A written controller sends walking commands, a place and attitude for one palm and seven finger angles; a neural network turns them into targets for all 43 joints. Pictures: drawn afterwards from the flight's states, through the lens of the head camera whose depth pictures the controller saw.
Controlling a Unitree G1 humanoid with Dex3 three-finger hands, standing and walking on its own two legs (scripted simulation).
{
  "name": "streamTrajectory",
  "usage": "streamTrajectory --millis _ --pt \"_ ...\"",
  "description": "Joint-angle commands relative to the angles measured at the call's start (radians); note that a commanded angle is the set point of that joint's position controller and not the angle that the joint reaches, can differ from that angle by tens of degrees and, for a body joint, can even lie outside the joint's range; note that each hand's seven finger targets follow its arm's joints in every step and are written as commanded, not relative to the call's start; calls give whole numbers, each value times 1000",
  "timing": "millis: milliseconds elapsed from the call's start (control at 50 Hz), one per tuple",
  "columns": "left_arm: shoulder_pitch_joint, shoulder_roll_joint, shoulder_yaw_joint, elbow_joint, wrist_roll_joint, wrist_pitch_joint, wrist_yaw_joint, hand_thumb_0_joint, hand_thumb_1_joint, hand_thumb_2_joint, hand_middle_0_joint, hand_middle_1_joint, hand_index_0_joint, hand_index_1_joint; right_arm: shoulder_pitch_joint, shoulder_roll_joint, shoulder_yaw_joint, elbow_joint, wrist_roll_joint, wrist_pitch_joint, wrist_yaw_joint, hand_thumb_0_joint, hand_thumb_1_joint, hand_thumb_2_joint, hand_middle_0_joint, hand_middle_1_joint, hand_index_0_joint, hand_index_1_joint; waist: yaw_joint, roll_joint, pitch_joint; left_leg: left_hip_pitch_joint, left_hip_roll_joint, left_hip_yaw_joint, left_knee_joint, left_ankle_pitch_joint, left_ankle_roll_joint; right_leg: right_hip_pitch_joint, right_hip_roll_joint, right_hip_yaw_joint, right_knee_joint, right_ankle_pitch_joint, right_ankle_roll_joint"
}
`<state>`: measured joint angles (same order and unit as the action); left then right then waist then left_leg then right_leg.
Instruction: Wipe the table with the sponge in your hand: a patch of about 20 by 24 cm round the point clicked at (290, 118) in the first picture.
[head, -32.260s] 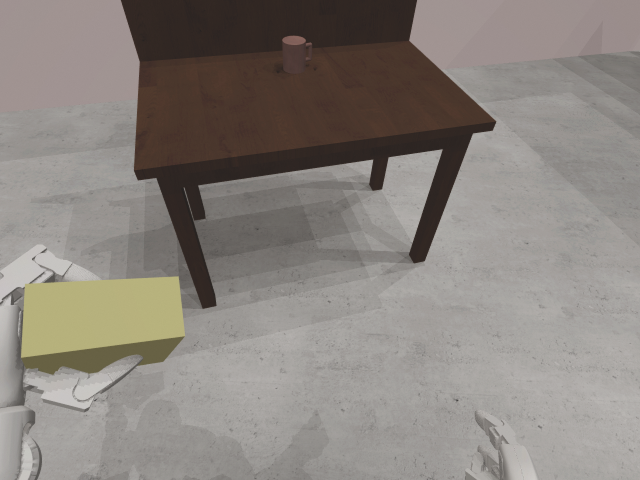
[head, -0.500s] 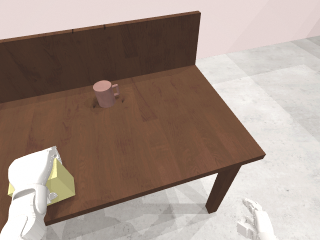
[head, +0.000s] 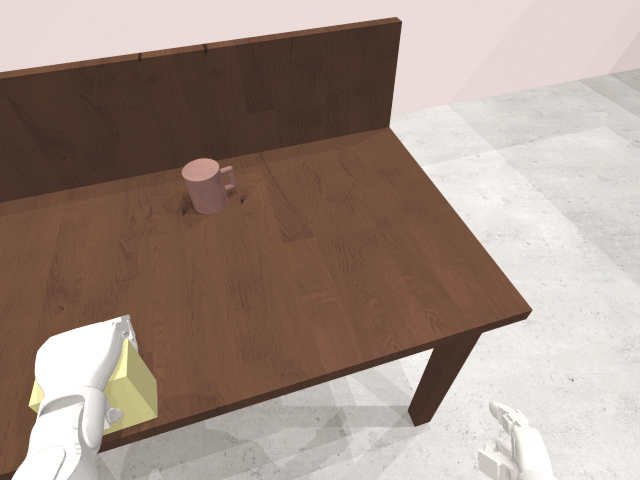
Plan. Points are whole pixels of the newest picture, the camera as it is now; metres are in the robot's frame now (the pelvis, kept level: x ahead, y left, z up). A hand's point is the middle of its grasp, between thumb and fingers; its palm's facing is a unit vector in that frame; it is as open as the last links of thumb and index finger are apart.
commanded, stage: lower the sponge onto the table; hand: left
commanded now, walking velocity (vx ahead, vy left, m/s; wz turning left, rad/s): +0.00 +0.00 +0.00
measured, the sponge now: (107, 398) +0.20 +0.34 -0.06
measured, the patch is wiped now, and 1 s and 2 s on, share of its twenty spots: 0.00 0.20 0.35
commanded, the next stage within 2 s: wipe forward along the first lane in 0.02 s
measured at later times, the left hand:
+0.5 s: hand (104, 355) +0.24 +0.34 -0.01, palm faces -0.14 -0.02 -0.99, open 9.7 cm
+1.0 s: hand (102, 325) +0.28 +0.37 -0.01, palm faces -0.16 +0.02 -0.99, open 9.7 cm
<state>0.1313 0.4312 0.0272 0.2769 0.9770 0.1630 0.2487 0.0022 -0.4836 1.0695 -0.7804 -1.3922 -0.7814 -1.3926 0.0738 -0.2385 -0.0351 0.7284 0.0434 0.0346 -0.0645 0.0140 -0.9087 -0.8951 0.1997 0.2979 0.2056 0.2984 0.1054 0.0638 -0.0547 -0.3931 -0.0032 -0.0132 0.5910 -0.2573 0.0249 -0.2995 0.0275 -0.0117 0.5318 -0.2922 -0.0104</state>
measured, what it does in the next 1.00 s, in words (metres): stands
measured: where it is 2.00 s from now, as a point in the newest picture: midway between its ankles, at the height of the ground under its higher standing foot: outside the picture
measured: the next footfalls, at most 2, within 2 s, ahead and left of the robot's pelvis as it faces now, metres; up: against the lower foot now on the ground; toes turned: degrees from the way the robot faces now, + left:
none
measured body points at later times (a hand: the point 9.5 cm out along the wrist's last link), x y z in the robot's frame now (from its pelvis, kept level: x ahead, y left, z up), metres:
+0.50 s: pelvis -0.02 -0.01 -0.01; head +0.01 -0.03 +0.44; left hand +0.24 +0.34 +0.05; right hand +0.17 -0.25 -0.12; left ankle +0.03 +0.10 -0.73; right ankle -0.01 -0.12 -0.73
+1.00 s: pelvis -0.03 -0.02 -0.03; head +0.02 -0.03 +0.42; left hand +0.29 +0.36 +0.04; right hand +0.08 -0.29 -0.16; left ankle +0.03 +0.10 -0.73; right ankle -0.01 -0.12 -0.73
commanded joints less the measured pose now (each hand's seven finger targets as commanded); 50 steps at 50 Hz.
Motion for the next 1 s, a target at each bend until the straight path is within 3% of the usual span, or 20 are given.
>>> streamTrajectory --millis 0,20,40,100,120,180,220,240,320,340,420,480,520,580,620,640,720,800,820,980 --pt "-148 222 105 -111 16 8 37 0 100 1300 -1200 -1600 -1200 -1600 -131 -136 -39 -150 0 -44 -3 0 -900 -900 200 300 200 300 -19 -43 -151 157 -10 -66 -53 169 17 -40 10 54 -82 191 -58" --pt "-143 265 148 -111 12 7 40 0 100 1300 -1200 -1600 -1200 -1600 -136 -145 -40 -143 2 -42 -5 0 -900 -900 200 300 200 300 -7 -12 -150 159 -13 -69 -55 161 14 -37 14 73 -86 178 -64" --pt "-151 212 93 -114 14 11 33 0 100 1300 -1200 -1600 -1200 -1600 -128 -136 -36 -154 2 -40 -4 0 -900 -900 200 300 200 300 -14 -10 -155 151 -15 -62 -54 157 19 -34 12 45 -81 177 -60" --pt "-140 219 96 -87 20 12 33 0 100 1300 -1200 -1600 -1200 -1600 -130 -137 -38 -153 3 -38 -2 0 -900 -900 200 300 200 300 -10 -24 -158 147 -15 -63 -53 162 17 -37 9 53 -78 179 -61" --pt "-168 269 144 -67 19 11 37 0 100 1300 -1200 -1600 -1200 -1600 -126 -146 -39 -138 4 -34 -6 0 -900 -900 200 300 200 300 -12 -24 -148 144 -14 -67 -54 147 15 -47 15 67 -80 161 -64" --pt "-211 239 105 -57 30 5 35 0 100 1300 -1200 -1600 -1200 -1600 -115 -142 -39 -143 4 -31 -7 0 -900 -900 200 300 200 300 -24 -41 -172 136 -16 -57 -43 152 19 -50 9 51 -71 180 -57" --pt "-229 296 157 -19 34 2 41 0 100 1300 -1200 -1600 -1200 -1600 -113 -150 -40 -130 4 -25 -11 0 -900 -900 200 300 200 300 -18 -36 -149 121 -19 -66 -46 125 17 -66 15 68 -77 139 -63" --pt "-277 226 81 -28 32 -2 38 0 100 1300 -1200 -1600 -1200 -1600 -98 -141 -38 -140 7 -26 -13 0 -900 -900 200 300 200 300 -42 -26 -149 118 -16 -50 -40 106 23 -80 12 40 -70 128 -55" --pt "-385 307 135 70 49 -6 42 0 100 1300 -1200 -1600 -1200 -1600 -81 -156 -41 -112 11 -20 -20 0 -900 -900 200 300 200 300 -50 -57 -126 88 -21 -59 -38 47 21 -126 16 63 -77 58 -58" --pt "-401 244 70 84 46 -10 38 0 100 1300 -1200 -1600 -1200 -1600 -64 -146 -39 -125 14 -22 -21 0 -900 -900 200 300 200 300 -65 -53 -129 74 -19 -45 -35 22 26 -133 13 35 -70 39 -50" --pt "-444 304 122 174 55 -27 37 0 100 1300 -1200 -1600 -1200 -1600 -42 -159 -44 -107 16 -17 -23 0 -900 -900 200 300 200 300 -61 -74 -165 48 -23 -47 -15 19 23 -143 18 59 -56 43 -54" --pt "-473 271 84 214 50 -45 31 0 100 1300 -1200 -1600 -1200 -1600 -24 -157 -45 -113 19 -15 -21 0 -900 -900 200 300 200 300 -74 -83 -189 19 -22 -35 7 23 27 -146 12 50 -43 71 -47" --pt "-454 334 149 263 48 -54 35 0 100 1300 -1200 -1600 -1200 -1600 -8 -168 -47 -107 17 -10 -20 0 -900 -900 200 300 200 300 -64 -101 -197 -14 -26 -38 20 21 27 -136 17 70 -36 83 -49" --pt "-508 314 115 308 48 -75 35 0 100 1300 -1200 -1600 -1200 -1600 17 -166 -46 -109 19 -11 -18 0 -900 -900 200 300 200 300 -90 -122 -178 -60 -21 -28 43 -5 31 -164 11 56 -24 70 -40" --pt "-537 397 185 342 55 -90 40 0 100 1300 -1200 -1600 -1200 -1600 28 -175 -49 -98 19 -8 -18 0 -900 -900 200 300 200 300 -80 -110 -177 -91 -21 -30 54 -18 31 -172 15 76 -19 46 -44" --pt "-556 350 135 342 56 -100 42 0 100 1300 -1200 -1600 -1200 -1600 43 -170 -49 -108 18 -9 -18 0 -900 -900 200 300 200 300 -94 -99 -185 -95 -21 -23 63 -20 34 -179 15 55 -6 49 -40" --pt "-575 395 176 393 67 -122 54 0 100 1300 -1200 -1600 -1200 -1600 66 -176 -55 -97 17 -9 -14 0 -900 -900 200 300 200 300 -91 -93 -212 -131 -19 -22 89 -28 34 -196 15 71 9 47 -43" --pt "-615 403 162 472 60 -132 60 0 100 1300 -1200 -1600 -1200 -1600 94 -182 -55 -92 20 -10 -9 0 -900 -900 200 300 200 300 -111 -131 -199 -199 -13 -11 121 -68 36 -220 8 77 17 17 -34" --pt "-629 450 201 482 57 -135 61 0 100 1300 -1200 -1600 -1200 -1600 101 -186 -56 -86 21 -9 -8 0 -900 -900 200 300 200 300 -105 -124 -206 -212 -14 -14 121 -76 36 -216 14 79 20 2 -37" --pt "-733 466 162 569 76 -153 64 0 100 1300 -1200 -1600 -1200 -1600 146 -190 -53 -92 24 -12 0 0 -900 -900 200 300 200 300 -132 -88 -212 -269 -11 -15 162 -131 41 -284 16 67 43 -76 -36"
